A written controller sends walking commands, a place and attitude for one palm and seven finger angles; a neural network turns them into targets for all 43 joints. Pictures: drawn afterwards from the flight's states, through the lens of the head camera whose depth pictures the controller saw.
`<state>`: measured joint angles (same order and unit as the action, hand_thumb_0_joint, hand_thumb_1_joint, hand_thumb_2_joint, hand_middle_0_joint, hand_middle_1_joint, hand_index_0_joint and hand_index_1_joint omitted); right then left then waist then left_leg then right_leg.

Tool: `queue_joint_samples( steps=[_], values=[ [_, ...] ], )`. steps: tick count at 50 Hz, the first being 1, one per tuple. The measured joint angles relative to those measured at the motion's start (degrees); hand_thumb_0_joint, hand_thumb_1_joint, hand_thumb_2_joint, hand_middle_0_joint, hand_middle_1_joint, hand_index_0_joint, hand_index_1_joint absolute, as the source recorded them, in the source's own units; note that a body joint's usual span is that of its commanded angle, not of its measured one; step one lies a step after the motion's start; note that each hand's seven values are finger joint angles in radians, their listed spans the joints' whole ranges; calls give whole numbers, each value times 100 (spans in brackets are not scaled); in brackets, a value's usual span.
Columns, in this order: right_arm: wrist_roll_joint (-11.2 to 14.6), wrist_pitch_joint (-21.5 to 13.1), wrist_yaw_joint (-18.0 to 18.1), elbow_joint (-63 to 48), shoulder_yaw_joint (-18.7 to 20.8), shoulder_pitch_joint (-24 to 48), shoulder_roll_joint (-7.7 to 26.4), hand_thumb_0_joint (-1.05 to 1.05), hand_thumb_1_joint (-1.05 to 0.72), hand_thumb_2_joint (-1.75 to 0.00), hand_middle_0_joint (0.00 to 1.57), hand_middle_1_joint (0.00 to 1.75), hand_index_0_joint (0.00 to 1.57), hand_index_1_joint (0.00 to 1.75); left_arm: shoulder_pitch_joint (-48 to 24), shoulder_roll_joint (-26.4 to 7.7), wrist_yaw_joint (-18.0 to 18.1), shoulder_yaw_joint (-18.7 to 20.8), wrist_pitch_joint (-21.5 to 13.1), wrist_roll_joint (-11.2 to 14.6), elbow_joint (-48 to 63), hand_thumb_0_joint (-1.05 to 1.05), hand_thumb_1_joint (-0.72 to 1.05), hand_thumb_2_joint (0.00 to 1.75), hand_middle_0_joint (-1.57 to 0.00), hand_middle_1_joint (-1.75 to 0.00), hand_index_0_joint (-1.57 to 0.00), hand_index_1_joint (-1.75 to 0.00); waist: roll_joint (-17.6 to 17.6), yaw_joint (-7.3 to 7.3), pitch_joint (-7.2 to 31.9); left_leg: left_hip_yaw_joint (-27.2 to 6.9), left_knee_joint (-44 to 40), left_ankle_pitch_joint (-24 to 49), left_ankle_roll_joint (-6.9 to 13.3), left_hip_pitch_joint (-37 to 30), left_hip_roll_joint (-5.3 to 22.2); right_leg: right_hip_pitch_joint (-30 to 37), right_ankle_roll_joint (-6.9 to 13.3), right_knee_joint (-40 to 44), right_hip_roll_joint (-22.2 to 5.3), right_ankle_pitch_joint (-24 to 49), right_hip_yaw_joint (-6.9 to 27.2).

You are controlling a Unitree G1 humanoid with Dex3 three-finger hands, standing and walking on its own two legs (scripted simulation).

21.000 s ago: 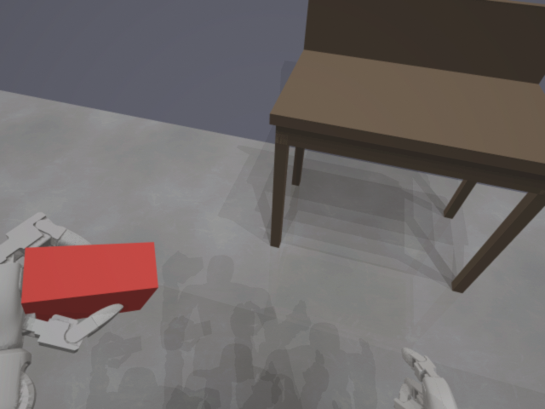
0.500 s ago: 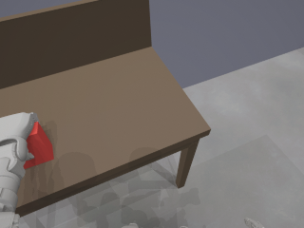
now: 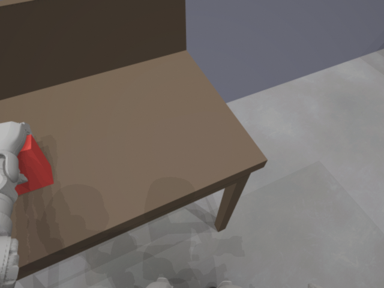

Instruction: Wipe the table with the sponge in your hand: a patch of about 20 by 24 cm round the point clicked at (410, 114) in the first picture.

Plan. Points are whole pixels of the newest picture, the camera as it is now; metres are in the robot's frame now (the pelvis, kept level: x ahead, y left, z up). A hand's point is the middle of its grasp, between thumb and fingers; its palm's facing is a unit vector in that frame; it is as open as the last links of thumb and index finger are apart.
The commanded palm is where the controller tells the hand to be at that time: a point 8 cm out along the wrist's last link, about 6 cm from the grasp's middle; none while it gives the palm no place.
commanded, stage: wipe forward along the first lane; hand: left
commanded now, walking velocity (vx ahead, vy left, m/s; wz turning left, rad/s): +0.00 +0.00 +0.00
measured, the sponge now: (20, 173) +0.35 +0.40 +0.00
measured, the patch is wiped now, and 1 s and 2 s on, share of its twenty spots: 0.50 0.50 0.65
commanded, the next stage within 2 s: slide across to the middle lane in 0.02 s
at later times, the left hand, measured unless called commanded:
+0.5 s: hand (16, 150) +0.38 +0.40 +0.04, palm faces -0.13 +0.05 -0.99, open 9.7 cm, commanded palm +0.38 +0.35 +0.07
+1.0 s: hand (46, 137) +0.42 +0.35 +0.04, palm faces -0.11 +0.02 -0.99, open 9.7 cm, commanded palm +0.40 +0.32 +0.07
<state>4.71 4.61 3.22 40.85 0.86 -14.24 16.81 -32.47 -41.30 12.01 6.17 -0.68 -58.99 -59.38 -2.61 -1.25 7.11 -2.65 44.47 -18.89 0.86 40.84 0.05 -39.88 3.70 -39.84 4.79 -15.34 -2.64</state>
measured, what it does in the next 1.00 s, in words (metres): shifts its weight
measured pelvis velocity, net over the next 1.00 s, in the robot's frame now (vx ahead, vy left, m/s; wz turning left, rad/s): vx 0.05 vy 0.04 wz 0.02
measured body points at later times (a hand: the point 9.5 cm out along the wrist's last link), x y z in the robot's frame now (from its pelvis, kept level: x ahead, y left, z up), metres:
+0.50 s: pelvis +0.02 +0.04 +0.01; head +0.07 +0.05 +0.46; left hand +0.39 +0.39 +0.09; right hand +0.13 -0.21 -0.12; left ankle +0.02 +0.11 -0.71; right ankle +0.03 -0.08 -0.71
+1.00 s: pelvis +0.05 +0.04 +0.02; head +0.10 +0.04 +0.47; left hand +0.42 +0.35 +0.09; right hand +0.19 -0.20 -0.11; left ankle +0.02 +0.12 -0.71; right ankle +0.03 -0.08 -0.71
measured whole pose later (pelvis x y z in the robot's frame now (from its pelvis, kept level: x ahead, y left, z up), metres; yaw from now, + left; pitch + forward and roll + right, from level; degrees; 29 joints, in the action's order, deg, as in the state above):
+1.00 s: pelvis +0.05 +0.04 +0.02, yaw +1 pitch +12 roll -2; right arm 3.7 10.1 1.7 41.9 0.6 -9.1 13.7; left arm -32.2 -25.3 15.4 -7.8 16.0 -57.3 -49.3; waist -2.5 1.5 7.4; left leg -2.4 35.7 -19.1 3.4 28.4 -2.9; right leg -26.9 0.7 -31.0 1.9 -16.1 -1.7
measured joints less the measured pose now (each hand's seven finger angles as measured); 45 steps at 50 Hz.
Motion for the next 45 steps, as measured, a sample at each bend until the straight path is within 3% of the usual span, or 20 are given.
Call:
queue_joint_samples(
  steps=[12, 21, 30, 37, 45],
  values=[
    [-8, 105, -38, 77, 89, -180, -47, 1, -91, -90, 20, 30, 20, 30, -28, 151, 121, -199, -74, 1, 143, 2, -58, 118, -83, -137, -82, -140, -39, 73, 58, 72, -50, -20, 133, -28, -102, 68, -169, 117, -101, 0, 79],
    [15, 95, -37, 255, 76, -51, -239, 1, -91, -90, 20, 30, 20, 30, 4, 594, 360, -783, 387, 161, 393, 2, -57, 118, -82, -139, -81, -142, -15, 193, 39, 62, -332, 41, 251, -446, -258, 513, -290, 383, -254, 14, 85],
    [-30, 77, -50, 243, 19, 291, -349, 1, -91, -90, 20, 30, 20, 30, -297, 1112, 381, -1339, 857, 245, 500, 1, -56, 118, -80, -141, -79, -144, 21, 314, 11, 16, -526, 65, 319, -734, -409, 805, -326, 502, -400, -51, 47],
    [-81, 246, -108, 155, -6, 497, -390, 1, -91, -90, 20, 30, 20, 30, -313, 1503, 398, -1497, 1189, 122, 686, 1, -55, 118, -78, -143, -77, -146, 22, 340, 51, 23, -627, 18, 323, -900, -409, 969, -315, 610, -397, -90, 65],
    [-107, 451, -155, 105, -17, 533, -372, 1, -91, -90, 20, 30, 20, 30, -166, 1655, 395, -1522, 1580, 147, 843, 1, -54, 118, -78, -143, -77, -146, 4, 317, 59, 22, -773, -16, 286, -1111, -348, 1181, -333, 789, -338, -89, 81]
  ],
)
